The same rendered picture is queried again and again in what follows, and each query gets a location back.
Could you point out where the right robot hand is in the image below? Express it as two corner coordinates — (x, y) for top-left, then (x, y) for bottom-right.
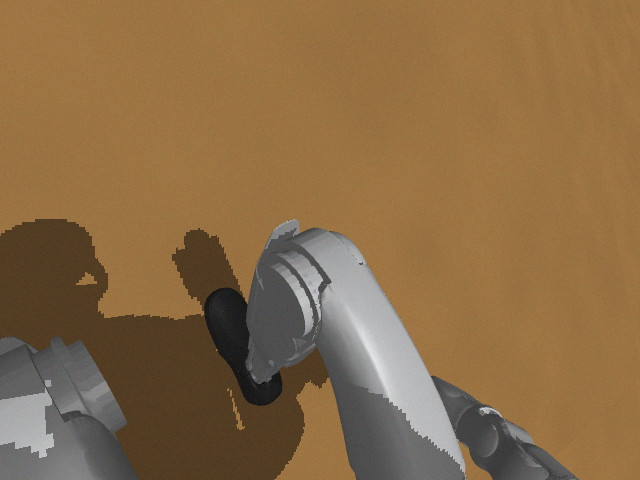
(431, 376), (482, 441)

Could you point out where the right robot foot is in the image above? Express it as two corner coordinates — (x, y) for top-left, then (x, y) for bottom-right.
(204, 288), (282, 406)

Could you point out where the right robot arm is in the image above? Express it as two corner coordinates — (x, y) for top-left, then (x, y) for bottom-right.
(456, 404), (579, 480)

